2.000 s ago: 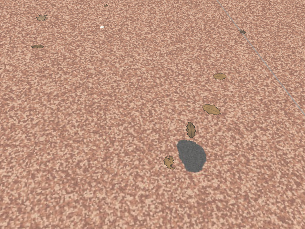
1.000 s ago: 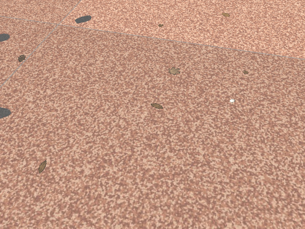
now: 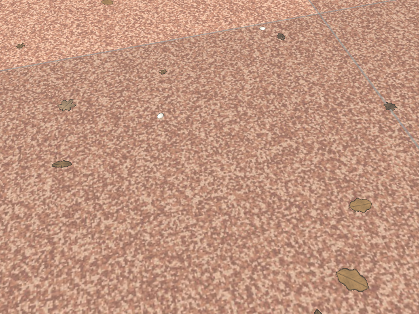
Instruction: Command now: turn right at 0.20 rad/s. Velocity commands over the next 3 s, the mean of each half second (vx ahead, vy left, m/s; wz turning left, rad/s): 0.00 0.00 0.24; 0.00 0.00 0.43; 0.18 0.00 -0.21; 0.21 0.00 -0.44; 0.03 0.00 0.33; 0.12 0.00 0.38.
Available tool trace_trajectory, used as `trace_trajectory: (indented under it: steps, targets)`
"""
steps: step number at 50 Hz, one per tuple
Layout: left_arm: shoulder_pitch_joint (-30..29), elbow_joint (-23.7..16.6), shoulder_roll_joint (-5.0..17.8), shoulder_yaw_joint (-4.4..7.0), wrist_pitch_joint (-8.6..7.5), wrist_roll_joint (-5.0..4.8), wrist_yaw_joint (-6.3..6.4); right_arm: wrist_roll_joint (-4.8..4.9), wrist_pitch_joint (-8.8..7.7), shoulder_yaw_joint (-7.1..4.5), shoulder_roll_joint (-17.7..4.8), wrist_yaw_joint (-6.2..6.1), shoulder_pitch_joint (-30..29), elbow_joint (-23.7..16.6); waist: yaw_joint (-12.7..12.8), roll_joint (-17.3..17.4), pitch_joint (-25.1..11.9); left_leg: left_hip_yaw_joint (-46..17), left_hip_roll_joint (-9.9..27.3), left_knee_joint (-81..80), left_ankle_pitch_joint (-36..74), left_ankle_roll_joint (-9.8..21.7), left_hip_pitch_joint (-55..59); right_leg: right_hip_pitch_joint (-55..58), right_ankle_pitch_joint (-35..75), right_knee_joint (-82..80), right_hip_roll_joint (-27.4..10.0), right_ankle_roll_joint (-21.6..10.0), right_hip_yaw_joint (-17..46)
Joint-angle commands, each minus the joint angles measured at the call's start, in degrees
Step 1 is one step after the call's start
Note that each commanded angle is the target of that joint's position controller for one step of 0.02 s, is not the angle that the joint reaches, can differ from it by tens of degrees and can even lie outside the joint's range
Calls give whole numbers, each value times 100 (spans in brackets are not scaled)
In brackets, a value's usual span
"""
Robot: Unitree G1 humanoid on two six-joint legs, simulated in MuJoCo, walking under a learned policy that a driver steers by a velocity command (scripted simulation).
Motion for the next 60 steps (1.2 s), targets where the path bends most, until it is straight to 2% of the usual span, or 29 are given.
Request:
trace_trajectory:
  steps: [1, 3, 5, 7, 12, 18, 20, 21, 22, 23, 24, 26, 27, 29, 34, 38, 42, 44, 45, 46, 47, 48, 49, 51, 55, 57, 58, 59, 60]
  targets:
    - [416, -258, 720, 132, -268, 186, 33, 77, -42, -87, -472, 15, -377, -492, 400, -1167, -1071, -779, -154, 1918, -755, -89, -1346, 1434, 3060, -1232, -1885, -1507, 1744]
    - [-177, -175, 405, 16, -343, 80, 52, 20, 68, -90, -388, -16, 39, -126, 106, -1045, -841, -880, -103, 1705, 34, -138, -974, 946, 2424, -1316, -1433, -1018, 1071]
    - [-298, -43, 256, -54, -382, 151, 96, 60, 101, -93, -361, 1, 378, 73, -49, -1056, -771, -862, -238, 1615, 525, -214, -360, 490, 2392, -1404, -1232, -957, 586]
    - [-431, -20, 346, -29, -378, 164, 155, 99, 93, -48, -331, 2, 191, -3, 39, -1050, -587, -815, -244, 961, 683, -225, -263, 507, 1846, -1449, -1203, -931, 438]
    - [-84, 173, 803, 145, -231, 59, 280, 127, 108, -3, -390, 30, -117, -304, 362, -940, -395, -629, -225, 546, 10, -184, -616, 1085, 1602, -1420, -1801, -1328, 989]
    - [-334, 197, 862, 215, -148, -14, 321, 142, 134, 16, -236, 196, 234, -337, 115, -888, -625, -265, -389, -348, 311, 105, 30, 1174, 2651, -958, -1869, -1187, 599]
    - [-265, 296, 820, 231, -100, -128, 331, 113, 125, -17, -283, 247, 584, -257, -89, -802, -704, -184, -585, -1621, 1453, 410, 811, 859, 2101, -430, -1619, -715, 178]
    - [-30, 370, 644, 214, -107, -109, 317, 57, 116, -131, -675, 201, 699, -291, -13, -35, -707, -1055, -180, -2164, 2709, 735, 1520, 97, 1014, 456, -1226, -186, -318]
    - [-297, 77, 280, 101, -156, 153, 264, 43, 103, -283, -1339, 84, 742, -428, 112, 1700, -642, -3109, 1294, -2232, 4948, 1646, 2335, -1675, -1596, 2092, -249, 475, -840]
    - [-930, -110, 472, 144, -215, 87, 290, -156, -11, -229, -1209, 136, 918, -552, -389, 1319, -918, -3695, 1695, -2524, 4678, 2452, 2059, -2081, -2437, 3146, 97, 529, 118]
    - [-928, -60, 630, 210, -214, -34, 274, -167, -115, -197, -1102, 155, 683, -597, -234, 699, -782, -3213, 1390, -2551, 4056, 2263, 1977, -2208, -2005, 3598, -53, 485, 420]
    - [-657, 136, 675, 257, -176, -8, 310, 76, -165, -130, -840, 83, 38, -741, 67, 276, -567, -2580, 831, -2514, 3436, 1664, 1738, -2249, -1084, 3464, -190, 495, 540]
    - [-559, 153, 707, 281, -173, 31, 333, 123, -153, -80, -747, 44, -100, -791, 159, 345, -561, -2419, 670, -2529, 3556, 1588, 1583, -2075, -765, 3466, -163, 550, 530]
    - [-399, 156, 638, 275, -202, 2, 325, 79, -124, -48, -691, 9, 8, -856, 196, 378, -722, -2296, 505, -2512, 3765, 1604, 1565, -1840, -425, 3456, -38, 629, 490]
    - [-549, 50, 500, 195, -247, -36, 330, 100, -50, -124, -851, -34, 194, -969, 64, 507, -654, -2535, 369, -2450, 3164, 1571, 1710, -1697, -238, 2073, 47, 755, 556]
    - [-430, 54, 559, 189, -312, -71, 261, 76, 18, -168, -930, -3, 44, -1117, 45, 723, -650, -2817, 329, -2356, 2852, 1596, 1311, -1037, -398, 1294, 134, 724, 543]
    - [-288, 53, 590, 170, -409, -102, 152, 71, 74, -100, -806, 48, -73, -1167, -11, 794, -812, -3075, 362, -1984, 3724, 1557, 1374, -421, -428, 531, 137, 590, 433]
    - [-26, 109, 515, 146, -478, -84, 75, 140, 108, -40, -699, 32, -249, -1201, 218, 717, -811, -3064, 162, -1755, 3639, 1313, 1241, 257, 504, -752, 148, 428, 322]
    - [55, 109, 596, 156, -505, -16, 57, 122, 101, -2, -578, 18, -150, -1193, 235, 543, -820, -2997, -14, -1665, 2998, 1056, 963, 787, 1305, -1211, -94, 292, 520]
    - [136, 18, 917, 193, -509, 119, 80, -33, 67, 93, -289, 20, 71, -1222, 81, -350, -1012, -2490, -456, -920, 1723, 706, 492, 1392, 2421, -1312, -1074, -37, 1433]
    - [-90, 65, 1088, 196, -475, 209, 86, -21, 10, 78, -280, 33, 219, -1279, -264, -1581, -721, -1731, -1185, -420, -287, 355, -263, 1247, 3375, -1276, -1809, -954, 2343]
    - [-111, -21, 750, 123, -501, 198, 81, -62, -22, -23, -681, 19, 46, -1243, 22, -1535, -762, -1575, -971, 547, -1041, 39, -329, 992, 3003, -1467, -2165, -1556, 2704]
    - [-119, -33, 731, 111, -508, 151, 98, 28, -23, -132, -928, 19, -70, -1191, 109, -1222, -662, -1556, -944, 1268, -933, -88, -478, 997, 2640, -1481, -1971, -1547, 2528]
    - [-268, -32, 734, 97, -490, 2, 148, 36, 51, -126, -714, 4, -5, -1040, 59, -924, -553, -1597, -844, 1739, -530, -275, -709, 1050, 2177, -1370, -1573, -1216, 2018]
    - [-288, 42, 439, -25, -354, 0, 138, -1, 27, 173, 108, 60, -131, -976, 117, -1153, -612, -970, -616, -3, -158, -374, 140, 891, 2526, -1175, -859, -918, 1188]
    - [4, 69, 746, 69, -263, -54, 123, 57, -1, 103, -77, 42, -193, -966, 259, -1311, -647, -759, -777, -861, 215, -362, 342, 1104, 2632, -1002, -891, -1021, 1464]
    - [50, 56, 795, 78, -231, -96, 128, 89, -9, 67, -156, 36, 36, -876, 169, -1246, -759, -658, -844, -1519, 687, -276, 647, 1064, 1935, -1022, -873, -1002, 1575]
    - [245, 26, 1098, 236, -393, 89, -70, -296, -185, 93, -245, 340, 718, -666, 163, -254, -370, -61, -1156, -1477, 363, -168, 1026, 154, -1277, -1572, -1066, -1224, 1987]
    - [302, 68, 1176, 280, -411, 158, -130, -362, -327, 67, -130, 435, 770, -710, 91, -666, -150, -191, -1097, -1503, 351, 76, 1518, -562, -2543, -1734, -1051, -1119, 2271]
Next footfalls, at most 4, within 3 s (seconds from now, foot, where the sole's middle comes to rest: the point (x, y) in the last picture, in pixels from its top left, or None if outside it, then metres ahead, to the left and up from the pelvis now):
0.42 left None -0.02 0.11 -0.77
0.90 right None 0.08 -0.09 -0.77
1.22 left None -0.08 0.11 -0.77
1.68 right None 0.29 -0.04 -0.77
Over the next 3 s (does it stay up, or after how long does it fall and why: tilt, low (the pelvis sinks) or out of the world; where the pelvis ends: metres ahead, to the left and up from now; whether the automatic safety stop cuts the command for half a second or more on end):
stays up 0.26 0.09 0.01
